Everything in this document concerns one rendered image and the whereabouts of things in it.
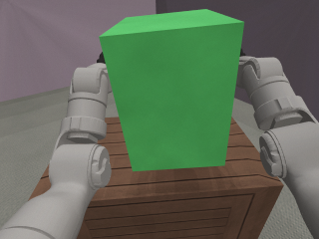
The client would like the robot left hand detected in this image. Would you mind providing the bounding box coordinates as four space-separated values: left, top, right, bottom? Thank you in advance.
97 52 106 64

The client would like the left robot upper arm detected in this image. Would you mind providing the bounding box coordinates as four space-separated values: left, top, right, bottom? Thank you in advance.
0 143 112 239

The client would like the carton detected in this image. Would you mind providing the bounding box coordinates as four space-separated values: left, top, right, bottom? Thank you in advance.
99 9 244 171

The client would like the left robot forearm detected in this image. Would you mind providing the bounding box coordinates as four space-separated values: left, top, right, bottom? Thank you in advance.
48 63 112 182

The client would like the pedestal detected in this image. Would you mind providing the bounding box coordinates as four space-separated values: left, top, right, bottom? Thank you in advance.
28 117 284 239

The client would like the robot right hand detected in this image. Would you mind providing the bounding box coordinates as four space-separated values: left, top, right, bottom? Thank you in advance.
239 48 246 57

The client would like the right robot upper arm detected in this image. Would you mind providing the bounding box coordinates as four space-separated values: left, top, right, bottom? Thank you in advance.
259 121 319 239

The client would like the right robot forearm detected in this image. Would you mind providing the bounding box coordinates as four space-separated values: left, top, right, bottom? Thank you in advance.
236 56 319 131

